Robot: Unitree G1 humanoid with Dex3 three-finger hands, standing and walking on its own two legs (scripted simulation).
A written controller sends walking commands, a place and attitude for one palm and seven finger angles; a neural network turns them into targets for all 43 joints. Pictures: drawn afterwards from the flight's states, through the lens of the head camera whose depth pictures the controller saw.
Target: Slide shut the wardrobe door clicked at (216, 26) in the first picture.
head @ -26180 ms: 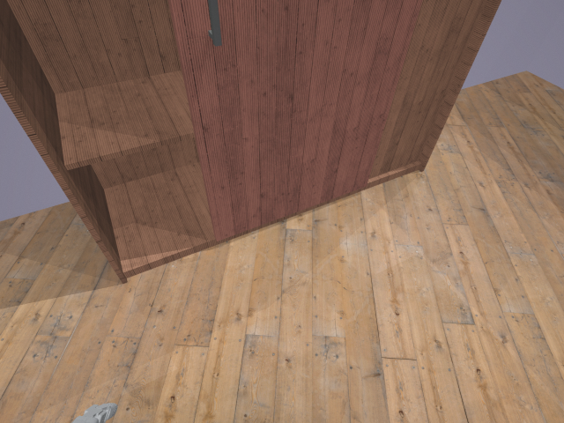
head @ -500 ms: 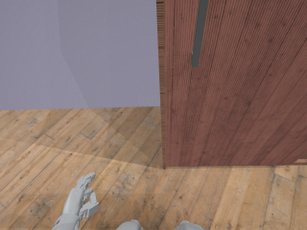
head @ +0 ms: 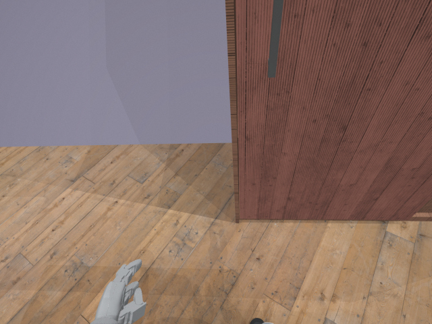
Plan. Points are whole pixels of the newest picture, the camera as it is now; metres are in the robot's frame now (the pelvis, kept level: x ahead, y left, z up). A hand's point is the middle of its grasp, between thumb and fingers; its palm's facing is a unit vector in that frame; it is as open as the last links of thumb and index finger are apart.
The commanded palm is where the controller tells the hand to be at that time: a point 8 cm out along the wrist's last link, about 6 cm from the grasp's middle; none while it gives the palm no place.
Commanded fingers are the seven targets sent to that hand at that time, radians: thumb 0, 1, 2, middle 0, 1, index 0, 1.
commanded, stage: stop stepping back and stand still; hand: right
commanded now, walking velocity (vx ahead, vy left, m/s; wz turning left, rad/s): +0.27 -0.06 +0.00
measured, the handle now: out of the picture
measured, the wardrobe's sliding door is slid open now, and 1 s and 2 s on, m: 0.00 0.00 0.00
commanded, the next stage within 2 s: let the arm hang, fingers relaxed in 1.40 s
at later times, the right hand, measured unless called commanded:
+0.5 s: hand out of the picture +0.10 -0.29 +0.17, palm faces +0.45 +0.82 -0.35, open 7.4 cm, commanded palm +0.06 -0.32 +0.18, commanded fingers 0.00 -0.90 -0.90 0.20 0.30 0.20 0.30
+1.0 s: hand out of the picture +0.12 -0.35 +0.16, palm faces +0.50 +0.78 -0.38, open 7.4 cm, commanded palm +0.05 -0.38 +0.18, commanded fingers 0.00 -0.90 -0.90 0.20 0.30 0.20 0.30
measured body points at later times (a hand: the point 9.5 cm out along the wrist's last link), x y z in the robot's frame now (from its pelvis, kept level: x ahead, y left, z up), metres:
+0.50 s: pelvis -0.09 -0.02 +0.00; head -0.12 -0.06 +0.45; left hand +0.04 +0.24 -0.07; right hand +0.07 -0.33 +0.19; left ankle -0.08 +0.10 -0.73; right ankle -0.05 -0.12 -0.70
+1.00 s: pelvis -0.08 -0.07 -0.01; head -0.09 -0.11 +0.44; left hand +0.06 +0.15 -0.08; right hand +0.09 -0.39 +0.18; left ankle -0.07 +0.06 -0.71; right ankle -0.05 -0.16 -0.73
